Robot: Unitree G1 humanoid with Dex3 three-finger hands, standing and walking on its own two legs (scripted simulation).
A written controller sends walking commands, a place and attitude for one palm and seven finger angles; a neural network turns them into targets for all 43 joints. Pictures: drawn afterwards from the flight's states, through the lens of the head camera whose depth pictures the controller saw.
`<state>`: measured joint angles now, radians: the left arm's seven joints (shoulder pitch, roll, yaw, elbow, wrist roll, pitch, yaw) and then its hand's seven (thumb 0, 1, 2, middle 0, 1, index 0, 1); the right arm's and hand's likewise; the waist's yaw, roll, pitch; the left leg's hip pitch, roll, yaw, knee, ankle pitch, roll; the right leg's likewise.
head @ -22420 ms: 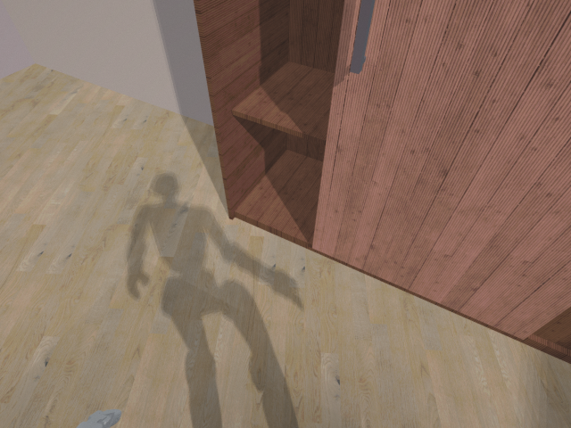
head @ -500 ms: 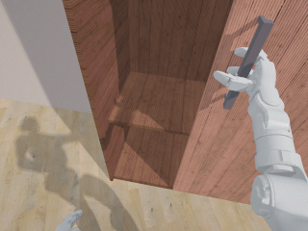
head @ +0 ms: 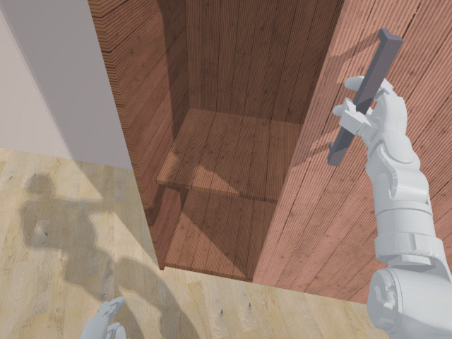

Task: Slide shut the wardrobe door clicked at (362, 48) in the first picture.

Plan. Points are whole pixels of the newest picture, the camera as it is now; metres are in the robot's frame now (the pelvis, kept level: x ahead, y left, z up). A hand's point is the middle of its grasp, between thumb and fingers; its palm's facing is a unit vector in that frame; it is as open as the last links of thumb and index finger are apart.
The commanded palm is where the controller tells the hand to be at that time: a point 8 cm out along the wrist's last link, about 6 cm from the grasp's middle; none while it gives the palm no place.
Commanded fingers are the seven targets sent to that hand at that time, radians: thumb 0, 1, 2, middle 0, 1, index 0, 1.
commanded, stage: grip the handle and tug to test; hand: right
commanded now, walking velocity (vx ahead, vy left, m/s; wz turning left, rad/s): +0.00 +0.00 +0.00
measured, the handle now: (355, 105) +0.48 -0.19 +0.21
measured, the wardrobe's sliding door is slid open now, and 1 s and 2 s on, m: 0.40 0.40 0.38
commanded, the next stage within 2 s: tug the door sideways, standing still in 0.52 s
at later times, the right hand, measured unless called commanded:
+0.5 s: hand (347, 117) +0.43 -0.16 +0.22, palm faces +0.13 +0.99 +0.02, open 5.7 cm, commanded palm +0.37 -0.20 +0.22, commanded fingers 0.00 -0.90 -0.90 0.45 1.40 0.45 1.40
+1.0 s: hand (346, 116) +0.43 -0.15 +0.22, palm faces +0.19 +0.98 -0.02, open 5.8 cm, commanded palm +0.41 -0.16 +0.22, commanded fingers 0.00 -0.90 -0.90 0.45 1.40 0.45 1.40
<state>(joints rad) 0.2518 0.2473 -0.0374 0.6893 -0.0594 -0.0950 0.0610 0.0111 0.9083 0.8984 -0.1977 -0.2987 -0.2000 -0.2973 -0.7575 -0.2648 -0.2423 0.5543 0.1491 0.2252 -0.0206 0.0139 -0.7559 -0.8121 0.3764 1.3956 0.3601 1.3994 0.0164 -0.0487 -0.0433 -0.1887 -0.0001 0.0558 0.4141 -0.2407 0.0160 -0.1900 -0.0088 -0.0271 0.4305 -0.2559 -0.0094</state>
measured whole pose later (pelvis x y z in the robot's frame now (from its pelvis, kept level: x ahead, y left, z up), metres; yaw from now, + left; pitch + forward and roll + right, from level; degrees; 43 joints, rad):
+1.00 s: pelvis +0.01 +0.00 +0.00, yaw -2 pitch +1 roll +0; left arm 0.17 0.23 -0.04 0.69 -0.04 -0.04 0.05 0.01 0.91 0.90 -0.20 -0.30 -0.20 -0.30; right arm -0.73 -0.18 -0.16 0.39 0.13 0.36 -0.12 0.02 -0.75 -0.84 0.32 1.40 0.31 1.39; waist -0.03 -0.05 -0.05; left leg -0.15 0.02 0.09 0.40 -0.26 0.01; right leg -0.17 0.01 0.01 0.43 -0.27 -0.01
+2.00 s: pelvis +0.02 +0.06 -0.02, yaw -7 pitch -3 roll +0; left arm 0.11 0.19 0.02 0.68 -0.04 -0.02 0.03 0.01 0.91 0.90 -0.20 -0.30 -0.20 -0.30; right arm -0.79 -0.24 -0.08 0.29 0.10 -0.07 -0.12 -0.04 -0.74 -0.85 0.42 1.40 0.22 1.36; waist -0.05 0.02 0.25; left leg -0.48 -0.02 0.00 1.15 -0.46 0.04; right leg -0.24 -0.05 0.01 0.62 -0.33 0.02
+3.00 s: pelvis +0.14 +0.31 -0.02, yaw -14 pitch -4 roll +1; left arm -0.01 0.16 0.02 0.57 -0.05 -0.05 -0.05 0.01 0.91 0.90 -0.20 -0.30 -0.20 -0.30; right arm -0.47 -0.12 0.00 -0.15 0.03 -0.11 -0.15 -0.06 -0.76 -0.80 0.45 1.47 0.15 1.20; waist -0.09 -0.06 0.31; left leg -0.27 -0.02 0.09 0.62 -0.28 0.06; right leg -0.28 -0.23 -0.03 0.80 -0.40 0.07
